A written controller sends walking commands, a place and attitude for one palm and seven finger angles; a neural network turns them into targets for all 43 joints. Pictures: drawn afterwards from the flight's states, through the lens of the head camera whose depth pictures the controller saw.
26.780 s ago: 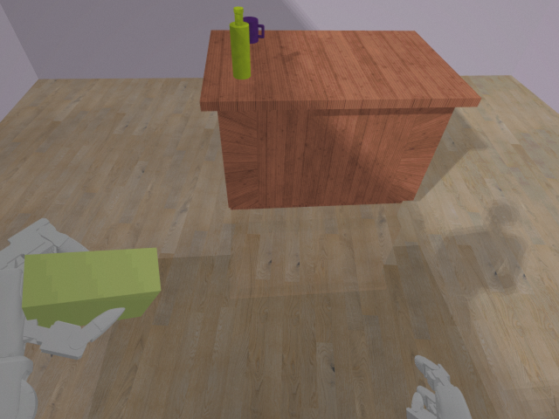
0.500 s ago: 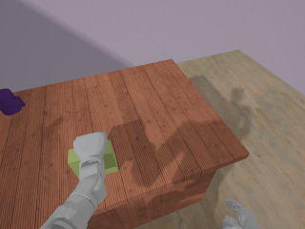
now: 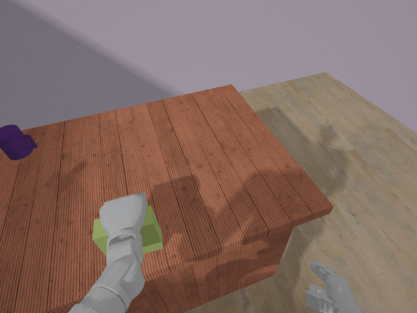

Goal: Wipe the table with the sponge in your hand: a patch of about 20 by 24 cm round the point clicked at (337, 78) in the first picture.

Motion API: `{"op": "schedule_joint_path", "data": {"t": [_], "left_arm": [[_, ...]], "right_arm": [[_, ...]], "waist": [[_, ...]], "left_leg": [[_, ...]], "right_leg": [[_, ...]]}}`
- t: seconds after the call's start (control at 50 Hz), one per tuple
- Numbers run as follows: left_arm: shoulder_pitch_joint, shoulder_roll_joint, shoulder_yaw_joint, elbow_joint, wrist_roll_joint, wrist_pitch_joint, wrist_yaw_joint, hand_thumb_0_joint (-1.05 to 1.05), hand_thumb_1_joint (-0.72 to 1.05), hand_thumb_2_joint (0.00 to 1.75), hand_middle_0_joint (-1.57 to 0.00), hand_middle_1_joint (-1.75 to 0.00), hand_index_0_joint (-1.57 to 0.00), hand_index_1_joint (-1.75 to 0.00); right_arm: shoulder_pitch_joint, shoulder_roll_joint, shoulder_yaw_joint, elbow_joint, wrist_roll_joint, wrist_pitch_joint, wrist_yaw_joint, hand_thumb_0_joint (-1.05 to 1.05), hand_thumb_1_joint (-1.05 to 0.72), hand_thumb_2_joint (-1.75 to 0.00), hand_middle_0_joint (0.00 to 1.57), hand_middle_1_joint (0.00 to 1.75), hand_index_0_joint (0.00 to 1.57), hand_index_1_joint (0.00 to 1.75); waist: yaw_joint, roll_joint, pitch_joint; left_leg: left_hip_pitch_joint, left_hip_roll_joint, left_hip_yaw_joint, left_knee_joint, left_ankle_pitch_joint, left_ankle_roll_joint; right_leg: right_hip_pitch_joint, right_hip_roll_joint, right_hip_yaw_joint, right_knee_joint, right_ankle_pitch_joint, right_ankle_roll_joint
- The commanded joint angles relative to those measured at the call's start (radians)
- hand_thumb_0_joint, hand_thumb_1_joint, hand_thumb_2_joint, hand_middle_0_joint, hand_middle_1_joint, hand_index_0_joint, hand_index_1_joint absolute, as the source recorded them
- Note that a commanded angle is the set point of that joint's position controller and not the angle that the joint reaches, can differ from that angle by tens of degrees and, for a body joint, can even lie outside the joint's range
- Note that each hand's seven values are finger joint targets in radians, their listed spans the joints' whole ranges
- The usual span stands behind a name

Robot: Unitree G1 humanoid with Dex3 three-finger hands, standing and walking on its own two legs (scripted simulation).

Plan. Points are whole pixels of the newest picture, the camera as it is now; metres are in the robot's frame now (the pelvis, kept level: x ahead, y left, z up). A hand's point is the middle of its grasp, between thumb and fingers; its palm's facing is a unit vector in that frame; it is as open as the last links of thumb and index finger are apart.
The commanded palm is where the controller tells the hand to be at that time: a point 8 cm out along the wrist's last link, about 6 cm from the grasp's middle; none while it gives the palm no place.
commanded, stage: slide across to the third lane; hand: left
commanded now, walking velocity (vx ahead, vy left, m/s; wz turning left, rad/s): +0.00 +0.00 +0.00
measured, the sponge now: (133, 238) +0.28 +0.22 -0.05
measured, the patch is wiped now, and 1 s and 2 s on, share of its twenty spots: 0.90 0.90 1.00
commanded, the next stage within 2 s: wipe forward along the third lane in 0.62 s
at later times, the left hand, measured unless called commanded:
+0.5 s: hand (146, 218) +0.31 +0.18 -0.01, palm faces -0.10 -0.02 -0.99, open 9.0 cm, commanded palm +0.29 +0.14 +0.04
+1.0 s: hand (165, 208) +0.34 +0.15 -0.01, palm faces -0.11 -0.04 -0.99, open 9.0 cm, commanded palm +0.33 +0.14 +0.03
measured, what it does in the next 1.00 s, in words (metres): stands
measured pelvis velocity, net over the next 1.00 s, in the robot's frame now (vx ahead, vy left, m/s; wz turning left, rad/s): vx -0.02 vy -0.02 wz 0.00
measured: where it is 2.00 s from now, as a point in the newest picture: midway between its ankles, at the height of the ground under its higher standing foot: outside the picture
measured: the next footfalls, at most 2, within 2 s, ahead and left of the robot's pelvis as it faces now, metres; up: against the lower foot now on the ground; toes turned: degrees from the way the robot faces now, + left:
none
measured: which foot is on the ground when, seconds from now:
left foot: down 0.00-1.00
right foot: down 0.00-1.00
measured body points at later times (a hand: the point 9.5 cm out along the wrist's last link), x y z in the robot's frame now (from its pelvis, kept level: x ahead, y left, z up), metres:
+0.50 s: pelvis -0.01 -0.01 +0.00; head -0.01 -0.04 +0.45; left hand +0.31 +0.18 +0.05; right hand +0.18 -0.22 -0.12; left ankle +0.02 +0.12 -0.72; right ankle -0.01 -0.10 -0.72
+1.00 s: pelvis -0.02 -0.02 +0.00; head +0.00 -0.04 +0.45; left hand +0.34 +0.15 +0.04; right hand +0.16 -0.25 -0.12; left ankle +0.02 +0.12 -0.72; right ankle -0.01 -0.10 -0.72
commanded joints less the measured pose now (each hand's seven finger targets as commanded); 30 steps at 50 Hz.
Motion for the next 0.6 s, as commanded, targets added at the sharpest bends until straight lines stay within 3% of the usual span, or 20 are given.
{"op": "schedule_joint_path", "data": {"t": [0.0, 0.06, 0.1, 0.12, 0.16, 0.2, 0.22, 0.26, 0.3, 0.32, 0.38, 0.4, 0.44, 0.52, 0.58], "left_arm": [[-0.226, 0.021, 0.027, -0.088, -0.017, -0.034, -0.022, 0.00, 0.10, 1.30, -1.20, -1.60, -1.20, -1.60], [-0.282, -0.038, -0.028, -0.086, -0.028, -0.062, -0.020, 0.00, 0.10, 1.30, -1.20, -1.60, -1.20, -1.60], [-0.312, 0.000, 0.012, -0.074, -0.026, -0.080, -0.015, 0.00, 0.10, 1.30, -1.20, -1.60, -1.20, -1.60], [-0.308, -0.055, -0.038, -0.067, -0.032, -0.086, -0.014, 0.00, 0.10, 1.30, -1.20, -1.60, -1.20, -1.60], [-0.312, -0.072, -0.048, -0.046, -0.037, -0.100, -0.010, 0.00, 0.10, 1.30, -1.20, -1.60, -1.20, -1.60], [-0.340, -0.037, -0.005, -0.026, -0.039, -0.106, 0.000, 0.00, 0.10, 1.30, -1.20, -1.60, -1.20, -1.60], [-0.370, -0.066, -0.039, -0.025, -0.041, -0.110, 0.003, 0.00, 0.10, 1.30, -1.20, -1.60, -1.20, -1.60], [-0.389, -0.091, -0.052, 0.003, -0.047, -0.113, 0.012, 0.00, 0.10, 1.30, -1.20, -1.60, -1.20, -1.60], [-0.406, -0.047, 0.001, 0.023, -0.049, -0.111, 0.023, 0.00, 0.10, 1.30, -1.20, -1.60, -1.20, -1.60], [-0.412, -0.090, -0.043, 0.028, -0.056, -0.109, 0.025, 0.00, 0.10, 1.30, -1.20, -1.60, -1.20, -1.60], [-0.478, -0.116, -0.062, 0.088, -0.047, -0.107, 0.037, 0.00, 0.10, 1.30, -1.20, -1.60, -1.20, -1.60], [-0.501, -0.108, -0.052, 0.090, -0.043, -0.108, 0.040, 0.00, 0.10, 1.30, -1.20, -1.60, -1.20, -1.60], [-0.524, -0.167, -0.097, 0.127, -0.049, -0.108, 0.048, 0.00, 0.10, 1.30, -1.20, -1.60, -1.20, -1.60], [-0.535, -0.173, -0.080, 0.162, -0.069, -0.107, 0.068, 0.00, 0.10, 1.30, -1.20, -1.60, -1.20, -1.60], [-0.570, -0.214, -0.105, 0.209, -0.074, -0.090, 0.083, 0.00, 0.10, 1.30, -1.20, -1.60, -1.20, -1.60]], "right_arm": [[-0.160, -0.101, -0.036, -0.144, 0.001, -0.054, -0.011, 0.00, -0.90, -0.90, 0.20, 0.30, 0.20, 0.30], [-0.158, -0.092, -0.034, -0.143, 0.002, -0.066, -0.013, 0.00, -0.90, -0.90, 0.20, 0.30, 0.20, 0.30], [-0.153, -0.098, -0.039, -0.131, 0.000, -0.072, -0.016, 0.00, -0.90, -0.90, 0.20, 0.30, 0.20, 0.30], [-0.149, -0.090, -0.037, -0.136, 0.001, -0.077, -0.014, 0.00, -0.90, -0.90, 0.20, 0.30, 0.20, 0.30], [-0.142, -0.089, -0.039, -0.128, -0.001, -0.083, -0.010, 0.00, -0.90, -0.90, 0.20, 0.30, 0.20, 0.30], [-0.143, -0.093, -0.042, -0.116, -0.002, -0.086, -0.012, 0.00, -0.90, -0.90, 0.20, 0.30, 0.20, 0.30], [-0.138, -0.090, -0.040, -0.116, -0.001, -0.087, -0.014, 0.00, -0.90, -0.90, 0.20, 0.30, 0.20, 0.30], [-0.131, -0.088, -0.042, -0.105, -0.001, -0.092, -0.009, 0.00, -0.90, -0.90, 0.20, 0.30, 0.20, 0.30], [-0.130, -0.093, -0.045, -0.092, -0.002, -0.093, -0.009, 0.00, -0.90, -0.90, 0.20, 0.30, 0.20, 0.30], [-0.129, -0.086, -0.043, -0.098, -0.001, -0.094, -0.007, 0.00, -0.90, -0.90, 0.20, 0.30, 0.20, 0.30], [-0.126, -0.084, -0.043, -0.078, 0.000, -0.095, -0.003, 0.00, -0.90, -0.90, 0.20, 0.30, 0.20, 0.30], [-0.122, -0.087, -0.048, -0.072, -0.002, -0.096, -0.002, 0.00, -0.90, -0.90, 0.20, 0.30, 0.20, 0.30], [-0.117, -0.077, -0.047, -0.068, 0.001, -0.097, 0.006, 0.00, -0.90, -0.90, 0.20, 0.30, 0.20, 0.30], [-0.107, -0.079, -0.054, -0.060, -0.004, -0.094, 0.016, 0.00, -0.90, -0.90, 0.20, 0.30, 0.20, 0.30], [-0.120, -0.073, -0.051, -0.056, -0.002, -0.088, 0.026, 0.00, -0.90, -0.90, 0.20, 0.30, 0.20, 0.30]], "waist": [[-0.026, -0.105, -0.144], [-0.045, -0.123, -0.153], [-0.039, -0.124, -0.166], [-0.046, -0.121, -0.163], [-0.049, -0.142, -0.154], [-0.040, -0.155, -0.163], [-0.056, -0.156, -0.158], [-0.058, -0.165, -0.153], [-0.044, -0.150, -0.167], [-0.052, -0.151, -0.166], [-0.065, -0.155, -0.140], [-0.059, -0.142, -0.163], [-0.070, -0.141, -0.157], [-0.059, -0.161, -0.215], [-0.063, -0.178, -0.178]], "left_leg": [[0.114, -0.041, -0.022, -0.076, 0.131, 0.039], [0.124, -0.039, -0.018, -0.076, 0.124, 0.043], [0.128, -0.036, -0.025, -0.082, 0.123, 0.041], [0.131, -0.037, -0.018, -0.078, 0.125, 0.044], [0.124, -0.034, -0.020, -0.079, 0.126, 0.042], [0.120, -0.034, -0.023, -0.085, 0.120, 0.041], [0.121, -0.035, -0.020, -0.082, 0.111, 0.043], [0.117, -0.033, -0.016, -0.082, 0.114, 0.041], [0.121, -0.034, -0.019, -0.087, 0.123, 0.037], [0.116, -0.037, -0.015, -0.086, 0.115, 0.040], [0.114, -0.033, -0.019, -0.090, 0.092, 0.038], [0.125, -0.031, -0.023, -0.091, 0.105, 0.036], [0.131, -0.030, -0.024, -0.084, 0.107, 0.039], [0.133, -0.031, -0.018, -0.075, 0.144, 0.039], [0.118, -0.029, -0.017, -0.083, 0.119, 0.036]], "right_leg": [[0.021, 0.021, 0.050, -0.138, 0.223, -0.033], [0.018, 0.018, 0.037, -0.138, 0.210, -0.027], [0.020, 0.021, 0.049, -0.145, 0.205, -0.029], [0.019, 0.019, 0.036, -0.139, 0.209, -0.026], [0.014, 0.017, 0.032, -0.142, 0.218, -0.025], [0.018, 0.020, 0.044, -0.151, 0.212, -0.026], [0.011, 0.017, 0.037, -0.149, 0.201, -0.020], [0.007, 0.015, 0.032, -0.150, 0.212, -0.020], [0.017, 0.017, 0.041, -0.153, 0.224, -0.024], [0.019, 0.014, 0.031, -0.149, 0.211, -0.019], [-0.022, 0.015, 0.022, -0.156, 0.166, -0.020], [-0.018, 0.019, 0.024, -0.151, 0.179, -0.025], [-0.038, 0.019, 0.008, -0.144, 0.176, -0.024], [0.000, 0.017, 0.012, -0.134, 0.233, -0.023], [-0.019, 0.015, 0.005, -0.144, 0.198, -0.020]]}}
